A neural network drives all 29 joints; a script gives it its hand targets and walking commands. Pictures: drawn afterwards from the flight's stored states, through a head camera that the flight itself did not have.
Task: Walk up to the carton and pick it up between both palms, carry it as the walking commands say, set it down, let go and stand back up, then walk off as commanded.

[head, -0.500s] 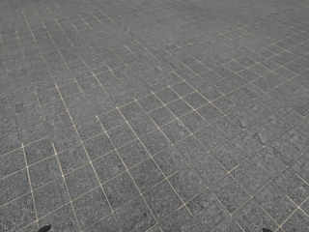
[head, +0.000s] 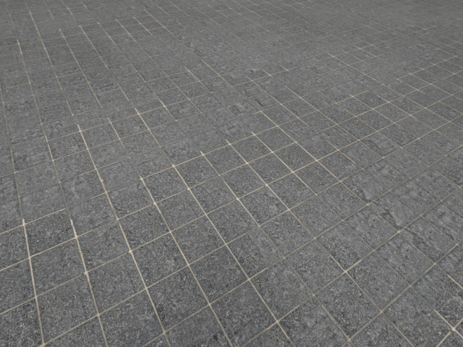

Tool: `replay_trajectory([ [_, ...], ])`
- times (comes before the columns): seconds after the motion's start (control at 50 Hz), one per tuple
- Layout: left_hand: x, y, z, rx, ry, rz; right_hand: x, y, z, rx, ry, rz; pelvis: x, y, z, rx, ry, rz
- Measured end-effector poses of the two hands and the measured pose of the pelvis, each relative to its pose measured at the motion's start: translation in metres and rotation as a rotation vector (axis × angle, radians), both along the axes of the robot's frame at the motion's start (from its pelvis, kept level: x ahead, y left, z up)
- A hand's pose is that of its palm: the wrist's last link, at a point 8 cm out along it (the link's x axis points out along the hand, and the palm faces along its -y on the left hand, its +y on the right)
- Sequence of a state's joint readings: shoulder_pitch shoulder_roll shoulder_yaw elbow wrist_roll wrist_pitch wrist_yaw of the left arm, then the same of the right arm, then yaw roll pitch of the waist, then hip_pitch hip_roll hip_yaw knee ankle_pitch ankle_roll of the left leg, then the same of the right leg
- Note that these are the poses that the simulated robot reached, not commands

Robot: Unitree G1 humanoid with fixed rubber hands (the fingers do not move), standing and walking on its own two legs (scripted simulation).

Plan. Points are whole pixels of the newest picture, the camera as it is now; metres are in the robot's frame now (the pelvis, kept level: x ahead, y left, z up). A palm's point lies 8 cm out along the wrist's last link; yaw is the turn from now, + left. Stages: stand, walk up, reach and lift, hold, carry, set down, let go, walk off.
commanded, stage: walk off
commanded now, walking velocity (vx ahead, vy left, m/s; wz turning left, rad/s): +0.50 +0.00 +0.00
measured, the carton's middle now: out of the picture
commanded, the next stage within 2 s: none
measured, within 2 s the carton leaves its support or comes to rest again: neither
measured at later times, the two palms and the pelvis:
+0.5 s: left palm (129, 278) +0.28 +0.22 -0.13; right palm (375, 318) +0.23 -0.29 -0.14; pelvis +0.22 -0.04 +0.00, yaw +2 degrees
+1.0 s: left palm (127, 213) +0.45 +0.27 -0.14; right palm (307, 174) +0.60 -0.21 -0.12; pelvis +0.49 +0.03 +0.00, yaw +0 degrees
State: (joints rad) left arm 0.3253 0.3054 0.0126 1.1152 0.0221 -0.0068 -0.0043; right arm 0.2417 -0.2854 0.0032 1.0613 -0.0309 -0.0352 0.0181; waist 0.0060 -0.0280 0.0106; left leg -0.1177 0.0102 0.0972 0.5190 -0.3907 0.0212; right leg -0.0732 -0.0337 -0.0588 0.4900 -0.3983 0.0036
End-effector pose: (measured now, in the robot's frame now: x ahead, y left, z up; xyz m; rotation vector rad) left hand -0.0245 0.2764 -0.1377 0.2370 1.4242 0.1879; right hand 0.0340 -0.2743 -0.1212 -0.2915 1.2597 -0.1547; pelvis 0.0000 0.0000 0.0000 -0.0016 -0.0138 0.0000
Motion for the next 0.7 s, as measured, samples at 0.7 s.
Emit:
replay_trajectory([
  [0.7, 0.261, -0.074, 0.023, -0.052, 0.031, 0.141, 0.417, 0.008, 0.014, 0.12, -0.19, 0.073, 0.321, -0.032, 0.016, -0.011, -0.009, 0.028],
])
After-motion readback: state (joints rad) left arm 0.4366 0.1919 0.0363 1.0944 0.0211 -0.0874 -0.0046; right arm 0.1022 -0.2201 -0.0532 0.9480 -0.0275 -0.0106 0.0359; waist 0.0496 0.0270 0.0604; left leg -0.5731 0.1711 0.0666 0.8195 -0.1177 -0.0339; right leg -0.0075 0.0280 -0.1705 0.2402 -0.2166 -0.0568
